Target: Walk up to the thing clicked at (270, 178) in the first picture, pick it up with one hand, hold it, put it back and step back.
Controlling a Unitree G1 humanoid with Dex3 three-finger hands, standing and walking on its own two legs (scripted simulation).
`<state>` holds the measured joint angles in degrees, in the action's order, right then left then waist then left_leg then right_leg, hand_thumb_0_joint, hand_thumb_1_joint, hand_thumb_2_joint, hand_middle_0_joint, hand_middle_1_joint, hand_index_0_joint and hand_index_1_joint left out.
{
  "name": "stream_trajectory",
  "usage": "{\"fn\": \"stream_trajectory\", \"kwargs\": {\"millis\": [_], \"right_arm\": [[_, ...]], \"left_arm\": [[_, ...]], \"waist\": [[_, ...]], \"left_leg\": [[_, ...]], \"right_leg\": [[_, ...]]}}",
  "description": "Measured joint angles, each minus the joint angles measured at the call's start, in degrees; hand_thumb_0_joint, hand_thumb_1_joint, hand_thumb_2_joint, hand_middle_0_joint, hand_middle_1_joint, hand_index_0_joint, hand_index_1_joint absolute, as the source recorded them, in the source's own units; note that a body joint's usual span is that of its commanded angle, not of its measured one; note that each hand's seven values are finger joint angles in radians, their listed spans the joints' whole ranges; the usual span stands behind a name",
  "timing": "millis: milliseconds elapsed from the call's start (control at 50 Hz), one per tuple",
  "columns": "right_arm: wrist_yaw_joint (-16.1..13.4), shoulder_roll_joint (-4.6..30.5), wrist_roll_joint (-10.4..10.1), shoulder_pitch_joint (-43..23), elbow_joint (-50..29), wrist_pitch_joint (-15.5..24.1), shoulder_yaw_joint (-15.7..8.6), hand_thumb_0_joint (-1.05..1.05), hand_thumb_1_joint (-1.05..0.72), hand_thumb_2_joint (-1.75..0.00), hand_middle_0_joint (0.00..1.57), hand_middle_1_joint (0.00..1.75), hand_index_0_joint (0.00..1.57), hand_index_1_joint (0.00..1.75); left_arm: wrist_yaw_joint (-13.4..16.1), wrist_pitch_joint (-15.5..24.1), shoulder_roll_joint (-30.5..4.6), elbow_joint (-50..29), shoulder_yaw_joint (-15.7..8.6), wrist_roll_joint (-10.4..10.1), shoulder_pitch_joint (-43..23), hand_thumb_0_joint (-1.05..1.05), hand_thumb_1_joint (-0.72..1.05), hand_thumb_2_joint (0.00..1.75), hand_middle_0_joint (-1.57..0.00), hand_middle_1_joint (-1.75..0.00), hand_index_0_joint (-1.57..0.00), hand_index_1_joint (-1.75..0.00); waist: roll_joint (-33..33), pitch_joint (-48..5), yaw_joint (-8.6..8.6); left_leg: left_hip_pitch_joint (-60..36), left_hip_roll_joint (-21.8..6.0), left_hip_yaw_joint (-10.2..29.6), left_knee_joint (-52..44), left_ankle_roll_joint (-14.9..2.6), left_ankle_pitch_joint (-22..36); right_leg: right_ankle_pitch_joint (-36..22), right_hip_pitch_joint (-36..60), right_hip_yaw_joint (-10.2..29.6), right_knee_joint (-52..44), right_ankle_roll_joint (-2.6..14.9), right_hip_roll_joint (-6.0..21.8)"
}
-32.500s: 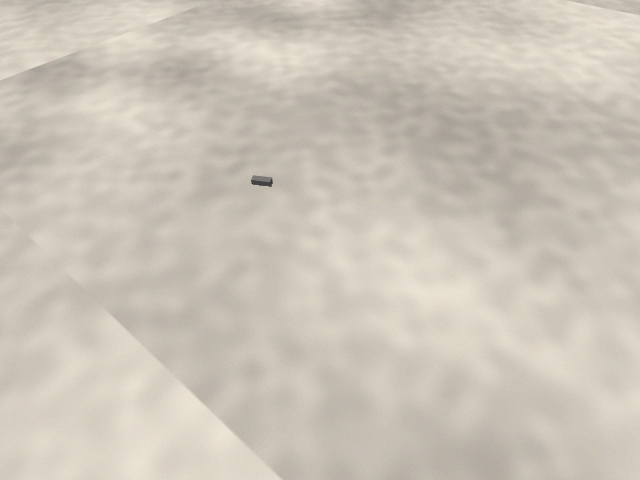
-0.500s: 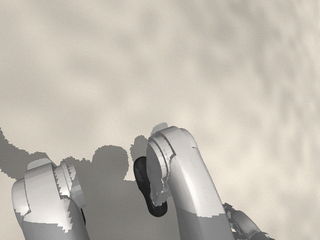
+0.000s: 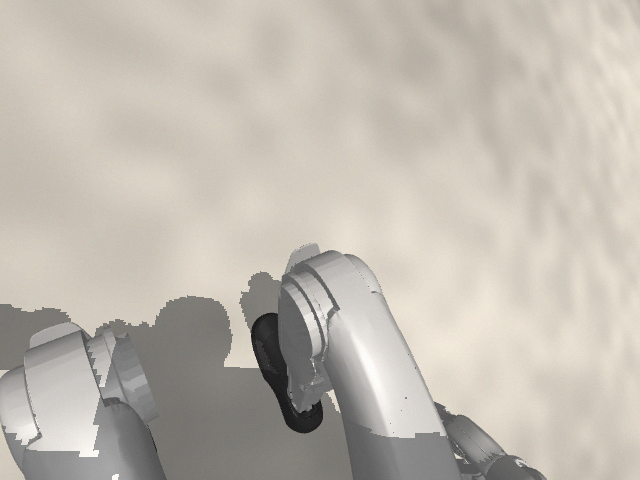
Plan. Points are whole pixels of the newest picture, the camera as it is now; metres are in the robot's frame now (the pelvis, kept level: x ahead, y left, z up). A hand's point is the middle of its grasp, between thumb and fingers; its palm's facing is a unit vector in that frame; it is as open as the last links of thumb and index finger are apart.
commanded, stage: rest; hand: left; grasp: from above
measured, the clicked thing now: out of the picture +0.45 +0.35 -0.28
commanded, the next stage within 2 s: open in 0.22 s
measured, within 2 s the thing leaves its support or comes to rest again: neither
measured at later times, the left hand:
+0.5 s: hand out of the picture +0.44 +0.33 -0.25, palm faces -0.47 -0.11 -0.87, open 6.9 cm
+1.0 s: hand out of the picture +0.44 +0.34 -0.25, palm faces -0.46 -0.11 -0.88, open 10.4 cm
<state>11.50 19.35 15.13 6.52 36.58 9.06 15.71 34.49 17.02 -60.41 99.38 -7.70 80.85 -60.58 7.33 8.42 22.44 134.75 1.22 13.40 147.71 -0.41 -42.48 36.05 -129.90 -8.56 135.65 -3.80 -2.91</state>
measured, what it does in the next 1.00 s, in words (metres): stands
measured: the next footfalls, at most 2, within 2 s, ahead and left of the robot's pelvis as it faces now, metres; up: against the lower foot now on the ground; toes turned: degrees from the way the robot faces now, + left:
none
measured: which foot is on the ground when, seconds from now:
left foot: down 0.00-1.00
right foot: down 0.00-1.00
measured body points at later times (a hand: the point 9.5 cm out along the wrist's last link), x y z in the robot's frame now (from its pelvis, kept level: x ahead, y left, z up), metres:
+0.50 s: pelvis +0.00 +0.00 +0.00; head +0.27 +0.13 +0.33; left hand +0.46 +0.34 -0.20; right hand +0.05 -0.26 -0.05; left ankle +0.06 +0.12 -0.26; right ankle +0.12 -0.13 -0.26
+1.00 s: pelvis +0.00 +0.00 +0.00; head +0.27 +0.14 +0.33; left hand +0.46 +0.34 -0.20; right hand +0.06 -0.25 -0.04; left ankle +0.06 +0.12 -0.26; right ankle +0.12 -0.13 -0.26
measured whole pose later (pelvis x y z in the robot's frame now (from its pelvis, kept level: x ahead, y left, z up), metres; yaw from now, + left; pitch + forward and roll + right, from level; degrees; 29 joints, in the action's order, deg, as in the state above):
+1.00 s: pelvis +0.00 +0.00 +0.00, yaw -1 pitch +27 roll -16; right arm 12.7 20.8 14.8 5.3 35.0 11.7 18.6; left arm 34.7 16.5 -62.7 99.7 -6.0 78.3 -61.1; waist 8.7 10.7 22.9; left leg 133.8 1.1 14.6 147.7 -0.3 -42.5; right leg 35.5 -128.5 -9.6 134.6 -4.1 -3.1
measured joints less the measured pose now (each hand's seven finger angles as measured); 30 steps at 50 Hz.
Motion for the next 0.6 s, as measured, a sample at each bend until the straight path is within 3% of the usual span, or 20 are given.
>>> {"fn": "stream_trajectory", "kwargs": {"millis": [380,600], "right_arm": [[1.0,1.2,-0.3,-0.3,-1.1,1.8,2.1,0.00,-0.91,-0.90,0.20,0.30,0.20,0.30],[0.6,1.7,-0.4,-0.4,-1.3,2.0,2.5,0.00,-0.91,-0.90,0.20,0.30,0.20,0.30]], "left_arm": [[-0.3,-0.2,-1.9,1.5,0.6,-2.3,-0.7,0.00,0.53,0.00,-1.03,-0.10,-1.06,-0.07],[-0.2,0.5,-2.2,0.7,1.1,-2.7,-0.1,0.00,0.41,0.19,-0.88,-0.27,-0.88,-0.23]], "waist": [[0.6,1.9,0.48],[1.1,2.5,0.23]], "left_leg": [[-0.6,0.0,0.9,0.3,0.51,0.0],[-0.9,-0.2,1.2,0.2,0.49,0.3]], "right_leg": [[-0.5,0.4,-0.6,0.0,-0.25,-0.2],[-1.0,0.8,-0.9,-0.4,-0.28,-0.3]]}}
